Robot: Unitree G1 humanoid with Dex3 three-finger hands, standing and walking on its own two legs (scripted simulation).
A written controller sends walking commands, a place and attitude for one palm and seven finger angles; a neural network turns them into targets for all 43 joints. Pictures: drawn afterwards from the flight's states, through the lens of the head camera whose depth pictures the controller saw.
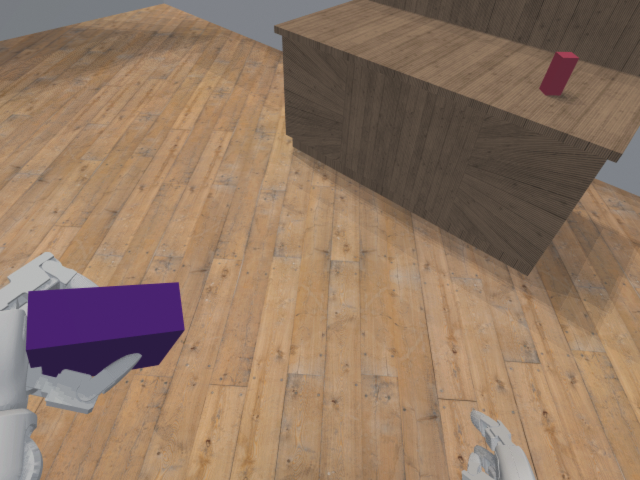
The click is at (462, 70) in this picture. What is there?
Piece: table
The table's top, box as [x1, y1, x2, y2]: [274, 0, 639, 162]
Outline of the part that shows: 274,25 274,32 615,162 623,152 639,125 639,76 579,59 561,94 545,95 538,88 554,52 370,0 352,0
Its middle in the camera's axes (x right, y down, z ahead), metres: +0.53 -0.75 +1.58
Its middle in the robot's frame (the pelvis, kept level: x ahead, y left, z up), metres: +1.70 -0.44 -0.14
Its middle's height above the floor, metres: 0.64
